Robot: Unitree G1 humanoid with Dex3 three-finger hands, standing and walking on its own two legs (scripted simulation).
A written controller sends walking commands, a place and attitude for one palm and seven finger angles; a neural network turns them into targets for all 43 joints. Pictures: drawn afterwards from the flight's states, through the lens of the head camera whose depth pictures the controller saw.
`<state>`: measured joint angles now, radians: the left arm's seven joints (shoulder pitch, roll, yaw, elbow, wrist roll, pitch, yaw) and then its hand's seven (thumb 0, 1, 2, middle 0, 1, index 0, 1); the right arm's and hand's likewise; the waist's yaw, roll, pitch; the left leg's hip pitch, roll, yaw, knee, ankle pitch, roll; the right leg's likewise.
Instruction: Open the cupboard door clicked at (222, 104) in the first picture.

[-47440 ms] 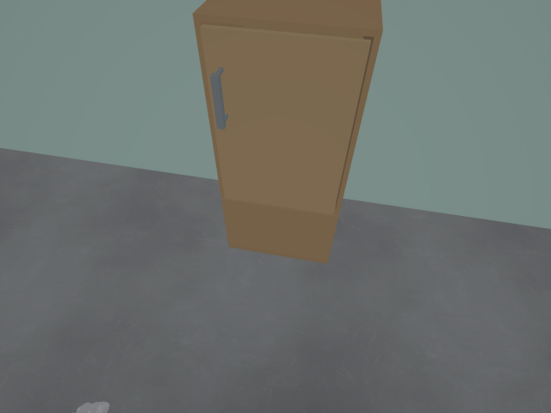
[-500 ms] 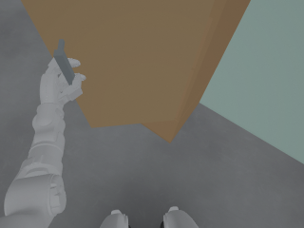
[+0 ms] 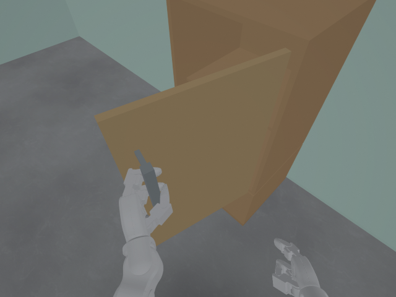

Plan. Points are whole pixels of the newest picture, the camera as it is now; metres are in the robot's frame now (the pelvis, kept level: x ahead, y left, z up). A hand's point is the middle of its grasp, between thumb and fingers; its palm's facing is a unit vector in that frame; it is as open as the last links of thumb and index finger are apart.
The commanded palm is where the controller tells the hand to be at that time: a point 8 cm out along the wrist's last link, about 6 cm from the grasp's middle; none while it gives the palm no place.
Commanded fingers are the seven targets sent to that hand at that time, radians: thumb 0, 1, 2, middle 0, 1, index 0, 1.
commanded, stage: pull the door open along its arc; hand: left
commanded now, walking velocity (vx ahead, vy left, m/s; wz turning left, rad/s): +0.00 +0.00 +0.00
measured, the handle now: (149, 182) +0.33 +0.12 +0.05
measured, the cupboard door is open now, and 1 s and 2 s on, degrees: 76 78 80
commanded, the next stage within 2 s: open thumb and fingers to let go in 0.08 s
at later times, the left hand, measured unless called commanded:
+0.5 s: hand (175, 210) +0.27 +0.06 +0.05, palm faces +0.39 -0.92 +0.00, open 8.3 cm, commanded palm +0.23 +0.11 +0.05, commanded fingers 0.00 -0.29 0.39 -0.31 -1.22 -0.31 -1.22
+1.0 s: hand (171, 212) +0.27 +0.07 +0.05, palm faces +0.33 -0.95 +0.01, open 15.2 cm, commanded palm +0.23 +0.11 +0.05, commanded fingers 0.00 -0.50 0.30 -0.15 -0.30 -0.15 -0.30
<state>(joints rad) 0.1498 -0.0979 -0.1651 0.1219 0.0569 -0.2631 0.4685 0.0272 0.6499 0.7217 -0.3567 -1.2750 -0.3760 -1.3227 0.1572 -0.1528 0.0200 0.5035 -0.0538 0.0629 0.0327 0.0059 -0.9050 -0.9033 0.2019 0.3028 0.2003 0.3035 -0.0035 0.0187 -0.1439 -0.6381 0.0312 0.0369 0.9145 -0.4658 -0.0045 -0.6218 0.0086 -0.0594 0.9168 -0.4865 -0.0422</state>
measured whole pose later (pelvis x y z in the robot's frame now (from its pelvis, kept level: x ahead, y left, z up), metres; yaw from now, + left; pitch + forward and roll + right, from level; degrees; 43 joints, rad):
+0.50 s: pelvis -0.02 -0.03 +0.00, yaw +3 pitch +11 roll +2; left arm 0.12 -0.10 -0.18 0.14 0.05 -0.30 0.51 0.01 0.32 0.65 -0.36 -1.28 -0.36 -1.29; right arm 0.23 -0.21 -0.02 0.59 -0.06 0.01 -0.01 0.01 -0.90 -0.90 0.20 0.30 0.20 0.30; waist -0.01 0.04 -0.12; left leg -0.67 0.02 -0.02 0.91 -0.43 -0.04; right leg -0.65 0.00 -0.11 0.95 -0.49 -0.08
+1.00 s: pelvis -0.03 +0.00 -0.01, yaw +2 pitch +10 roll +0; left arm 0.04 -0.10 -0.26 0.20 0.08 -0.29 0.56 -0.01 -0.49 0.30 -0.25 -0.69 -0.25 -0.68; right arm 0.18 -0.18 0.01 0.56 -0.06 -0.01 0.01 0.01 -0.90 -0.90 0.20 0.30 0.20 0.30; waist 0.00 0.04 -0.13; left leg -0.71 0.01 0.00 0.98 -0.45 0.00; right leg -0.68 -0.01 -0.09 0.98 -0.48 -0.04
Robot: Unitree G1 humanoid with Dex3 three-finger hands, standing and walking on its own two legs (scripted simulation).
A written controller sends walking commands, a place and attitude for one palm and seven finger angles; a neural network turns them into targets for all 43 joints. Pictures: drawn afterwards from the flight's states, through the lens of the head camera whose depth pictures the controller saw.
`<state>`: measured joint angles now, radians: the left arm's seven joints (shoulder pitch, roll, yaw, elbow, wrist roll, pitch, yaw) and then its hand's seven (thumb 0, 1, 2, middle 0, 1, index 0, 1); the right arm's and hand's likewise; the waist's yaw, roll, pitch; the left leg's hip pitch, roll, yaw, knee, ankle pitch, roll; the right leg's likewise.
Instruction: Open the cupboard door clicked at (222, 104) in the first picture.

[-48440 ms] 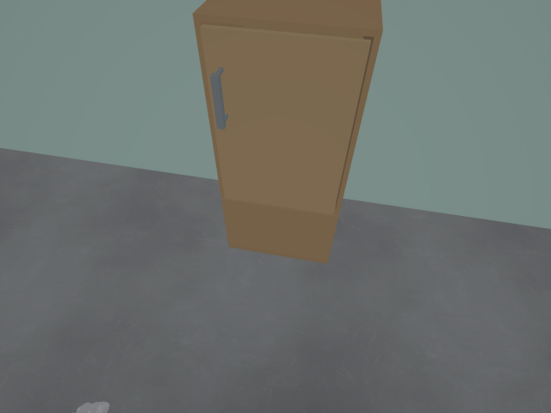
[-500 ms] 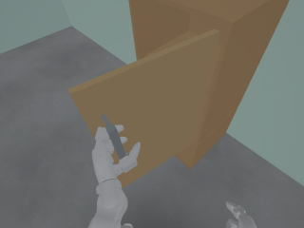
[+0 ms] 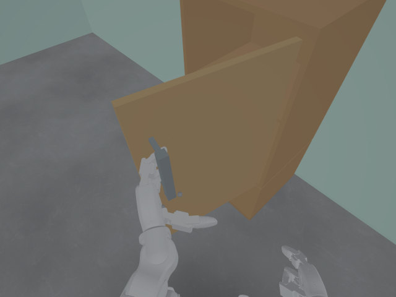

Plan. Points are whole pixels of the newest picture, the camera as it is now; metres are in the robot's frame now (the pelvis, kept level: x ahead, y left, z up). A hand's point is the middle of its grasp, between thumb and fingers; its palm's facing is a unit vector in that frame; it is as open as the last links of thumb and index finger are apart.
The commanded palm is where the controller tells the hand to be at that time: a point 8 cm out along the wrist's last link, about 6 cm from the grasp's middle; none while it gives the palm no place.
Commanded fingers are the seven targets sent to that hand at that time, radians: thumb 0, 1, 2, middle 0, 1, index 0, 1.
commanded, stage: slide the hand sideways off the handle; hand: left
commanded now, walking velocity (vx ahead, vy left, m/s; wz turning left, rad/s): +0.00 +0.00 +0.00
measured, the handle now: (162, 170) +0.36 +0.10 +0.06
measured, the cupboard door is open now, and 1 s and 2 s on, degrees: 78 80 80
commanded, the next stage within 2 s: draw the hand back to the body in 1.30 s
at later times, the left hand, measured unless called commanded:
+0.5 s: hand (174, 209) +0.27 +0.06 +0.06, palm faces -0.10 -0.99 +0.03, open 16.3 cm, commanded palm +0.25 +0.11 +0.06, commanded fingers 0.00 -0.50 0.30 -0.15 -0.30 -0.15 -0.30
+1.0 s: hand (150, 231) +0.23 +0.10 +0.06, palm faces -0.06 -1.00 +0.00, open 16.3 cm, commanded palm +0.20 +0.16 +0.06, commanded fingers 0.00 -0.50 0.30 -0.15 -0.30 -0.15 -0.30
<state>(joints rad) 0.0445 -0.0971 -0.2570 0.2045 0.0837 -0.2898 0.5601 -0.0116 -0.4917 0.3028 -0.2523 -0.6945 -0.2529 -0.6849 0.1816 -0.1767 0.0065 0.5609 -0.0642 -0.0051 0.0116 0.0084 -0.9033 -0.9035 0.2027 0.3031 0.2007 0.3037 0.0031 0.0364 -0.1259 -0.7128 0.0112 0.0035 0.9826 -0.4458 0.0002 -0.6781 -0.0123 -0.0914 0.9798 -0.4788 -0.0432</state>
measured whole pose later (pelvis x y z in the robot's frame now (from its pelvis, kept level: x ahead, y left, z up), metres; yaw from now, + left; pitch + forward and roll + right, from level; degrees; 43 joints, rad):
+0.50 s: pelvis +0.00 +0.03 +0.00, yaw -1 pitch +10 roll -1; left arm 0.12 0.00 -0.26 0.08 -0.01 -0.27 0.13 -0.01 -0.50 0.30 -0.11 -0.32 -0.15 -0.32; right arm 0.27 -0.22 0.02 0.48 0.00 -0.04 0.01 0.01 -0.90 -0.90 0.20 0.30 0.20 0.30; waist -0.01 0.04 -0.10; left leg -0.72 -0.01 0.03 1.00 -0.45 0.04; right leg -0.68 -0.03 -0.06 0.99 -0.47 -0.01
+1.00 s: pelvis +0.02 +0.02 -0.01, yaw +0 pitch +12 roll -1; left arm 0.48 0.10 -0.19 -0.23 -0.05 -0.29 0.01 -0.01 -0.50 0.30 -0.15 -0.30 -0.15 -0.30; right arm 0.26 -0.21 0.02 0.40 0.00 -0.04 0.00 0.01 -0.90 -0.90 0.20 0.30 0.20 0.30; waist 0.01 0.04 -0.12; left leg -0.75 0.01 0.01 1.05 -0.51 0.02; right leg -0.71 -0.02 -0.08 1.03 -0.53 -0.02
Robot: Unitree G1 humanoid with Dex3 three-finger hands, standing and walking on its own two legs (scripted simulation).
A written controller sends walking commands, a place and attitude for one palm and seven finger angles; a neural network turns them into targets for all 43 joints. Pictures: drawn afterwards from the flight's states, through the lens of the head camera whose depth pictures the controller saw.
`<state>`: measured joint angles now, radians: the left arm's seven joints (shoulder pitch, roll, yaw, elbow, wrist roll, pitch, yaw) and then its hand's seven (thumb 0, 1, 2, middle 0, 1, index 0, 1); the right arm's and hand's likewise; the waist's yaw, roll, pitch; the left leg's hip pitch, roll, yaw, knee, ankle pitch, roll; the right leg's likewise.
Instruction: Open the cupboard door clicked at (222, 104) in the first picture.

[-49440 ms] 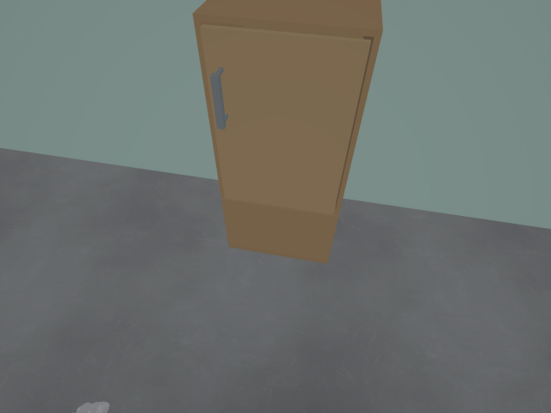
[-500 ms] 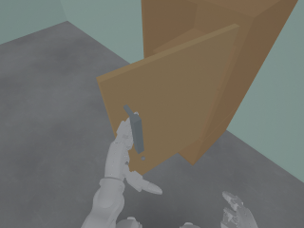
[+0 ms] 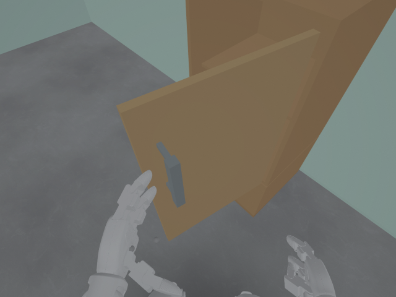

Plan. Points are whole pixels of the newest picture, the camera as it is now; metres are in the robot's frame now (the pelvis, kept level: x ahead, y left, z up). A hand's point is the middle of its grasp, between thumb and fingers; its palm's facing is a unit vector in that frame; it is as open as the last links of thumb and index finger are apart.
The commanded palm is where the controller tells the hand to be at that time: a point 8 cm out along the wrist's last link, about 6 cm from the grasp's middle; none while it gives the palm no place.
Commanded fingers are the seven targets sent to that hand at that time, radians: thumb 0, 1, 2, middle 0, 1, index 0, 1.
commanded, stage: slide the hand sideways off the handle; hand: left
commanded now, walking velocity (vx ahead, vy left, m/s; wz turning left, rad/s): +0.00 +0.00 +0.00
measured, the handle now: (171, 176) +0.33 +0.08 +0.07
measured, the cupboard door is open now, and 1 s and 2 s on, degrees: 80 80 80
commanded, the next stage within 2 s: draw the hand back to the body in 0.30 s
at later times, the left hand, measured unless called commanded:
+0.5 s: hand (134, 257) +0.18 +0.12 +0.07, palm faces -0.07 -1.00 -0.03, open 16.3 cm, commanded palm +0.16 +0.18 +0.09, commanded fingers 0.00 -0.50 0.30 -0.15 -0.30 -0.15 -0.30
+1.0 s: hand (70, 240) +0.18 +0.19 +0.13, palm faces +0.11 -0.97 -0.22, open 15.7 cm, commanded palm +0.15 +0.25 +0.16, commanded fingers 0.00 -0.12 0.47 -0.16 -0.30 -0.16 -0.30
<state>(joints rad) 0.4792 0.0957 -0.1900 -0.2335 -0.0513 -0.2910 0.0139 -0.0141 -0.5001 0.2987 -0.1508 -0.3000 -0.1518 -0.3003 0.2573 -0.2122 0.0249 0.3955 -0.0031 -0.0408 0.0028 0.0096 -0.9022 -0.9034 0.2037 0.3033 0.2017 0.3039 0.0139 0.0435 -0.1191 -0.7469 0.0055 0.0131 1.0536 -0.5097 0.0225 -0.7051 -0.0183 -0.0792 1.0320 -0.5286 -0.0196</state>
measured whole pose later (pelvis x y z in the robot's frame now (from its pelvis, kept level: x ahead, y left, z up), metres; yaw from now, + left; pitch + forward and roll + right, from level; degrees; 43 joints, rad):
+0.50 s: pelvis -0.01 -0.01 -0.01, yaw +0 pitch +12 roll -1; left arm 0.55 0.18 -0.04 -0.28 -0.17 -0.32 -0.14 -0.01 -0.50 0.30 -0.15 -0.30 -0.15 -0.30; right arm 0.27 -0.23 0.00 0.42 0.02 -0.07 -0.05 0.01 -0.90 -0.90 0.20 0.30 0.20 0.30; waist 0.01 0.05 -0.13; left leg -0.79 0.02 -0.01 1.11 -0.52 0.00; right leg -0.74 0.00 -0.10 1.08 -0.54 -0.04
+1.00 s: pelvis +0.01 +0.01 +0.03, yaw +0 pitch +5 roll -2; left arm 0.60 0.29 0.11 -0.42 -0.14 -0.10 -0.05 -0.01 -0.39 0.34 -0.16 -0.30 -0.16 -0.30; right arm 0.26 -0.23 0.04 0.47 0.03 -0.11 -0.09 0.01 -0.90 -0.90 0.20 0.30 0.20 0.30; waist 0.04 0.05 -0.11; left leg -0.51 0.01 0.01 0.86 -0.44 0.03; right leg -0.45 0.00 -0.08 0.80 -0.44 -0.01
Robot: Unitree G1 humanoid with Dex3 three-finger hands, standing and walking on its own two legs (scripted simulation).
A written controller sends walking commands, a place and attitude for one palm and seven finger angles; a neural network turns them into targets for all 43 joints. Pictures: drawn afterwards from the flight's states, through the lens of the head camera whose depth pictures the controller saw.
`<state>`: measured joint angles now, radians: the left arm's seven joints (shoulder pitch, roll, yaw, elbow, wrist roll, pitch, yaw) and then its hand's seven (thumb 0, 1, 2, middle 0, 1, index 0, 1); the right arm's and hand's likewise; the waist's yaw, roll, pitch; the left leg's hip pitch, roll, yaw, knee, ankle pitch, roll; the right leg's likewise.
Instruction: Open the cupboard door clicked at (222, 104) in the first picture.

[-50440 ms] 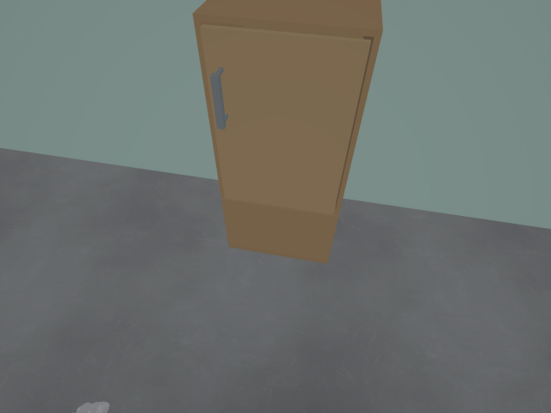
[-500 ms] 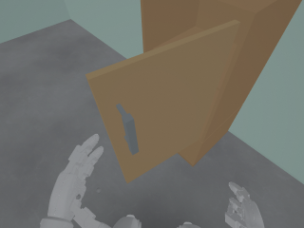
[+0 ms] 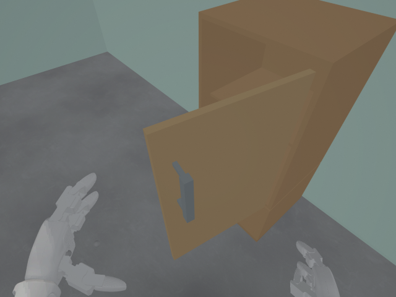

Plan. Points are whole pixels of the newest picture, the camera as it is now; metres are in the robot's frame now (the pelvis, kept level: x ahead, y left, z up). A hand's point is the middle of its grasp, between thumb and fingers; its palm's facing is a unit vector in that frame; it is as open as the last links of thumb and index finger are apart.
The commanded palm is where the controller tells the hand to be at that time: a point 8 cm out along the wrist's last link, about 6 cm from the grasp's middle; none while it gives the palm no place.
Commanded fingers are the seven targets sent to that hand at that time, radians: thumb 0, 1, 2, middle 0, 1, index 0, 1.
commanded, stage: draw the hand back to the body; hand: left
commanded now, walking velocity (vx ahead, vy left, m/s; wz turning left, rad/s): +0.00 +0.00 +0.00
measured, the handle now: (183, 193) +0.32 +0.07 +0.04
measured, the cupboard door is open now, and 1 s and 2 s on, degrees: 80 80 80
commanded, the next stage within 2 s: step back with the hand held close in 0.98 s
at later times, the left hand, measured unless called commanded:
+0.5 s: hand (41, 203) +0.20 +0.25 +0.17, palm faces +0.38 -0.83 -0.40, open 10.3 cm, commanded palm +0.16 +0.30 +0.20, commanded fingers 0.00 0.76 0.84 -0.19 -0.30 -0.19 -0.30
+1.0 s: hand (37, 199) +0.20 +0.25 +0.19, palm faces +0.44 -0.80 -0.40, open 7.4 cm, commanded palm +0.15 +0.29 +0.21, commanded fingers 0.00 0.90 0.90 -0.20 -0.30 -0.20 -0.30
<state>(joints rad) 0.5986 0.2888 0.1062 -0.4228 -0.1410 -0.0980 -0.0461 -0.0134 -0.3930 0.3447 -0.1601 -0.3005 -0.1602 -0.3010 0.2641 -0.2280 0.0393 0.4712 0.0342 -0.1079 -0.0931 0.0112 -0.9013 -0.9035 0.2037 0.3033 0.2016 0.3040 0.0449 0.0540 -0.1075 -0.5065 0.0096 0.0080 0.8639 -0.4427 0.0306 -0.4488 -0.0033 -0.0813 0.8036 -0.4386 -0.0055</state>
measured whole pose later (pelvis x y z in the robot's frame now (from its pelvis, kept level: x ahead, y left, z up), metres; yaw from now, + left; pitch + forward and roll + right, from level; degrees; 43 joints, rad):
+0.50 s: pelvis +0.01 +0.01 +0.04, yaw -1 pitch -3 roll -1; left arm 0.51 0.33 0.25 -0.44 -0.05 -0.03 0.12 0.00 0.42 0.69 -0.19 -0.30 -0.19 -0.30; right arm 0.21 -0.22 0.05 0.59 0.00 -0.10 -0.07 0.01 -0.90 -0.90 0.21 0.30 0.20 0.30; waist 0.07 0.06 0.00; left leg -0.14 -0.02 0.04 0.48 -0.29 0.05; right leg -0.10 -0.02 -0.05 0.44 -0.28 0.01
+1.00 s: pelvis +0.01 -0.01 +0.04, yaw -1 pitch -5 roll +0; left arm 0.48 0.33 0.32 -0.40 -0.06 -0.07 0.12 0.01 0.88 0.89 -0.21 -0.30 -0.21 -0.30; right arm 0.19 -0.23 0.02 0.65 0.00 -0.10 -0.08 0.01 -0.90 -0.90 0.20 0.30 0.20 0.30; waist 0.07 0.07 0.03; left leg -0.09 0.01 0.03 0.42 -0.25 0.02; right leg -0.05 0.01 -0.05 0.38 -0.25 -0.02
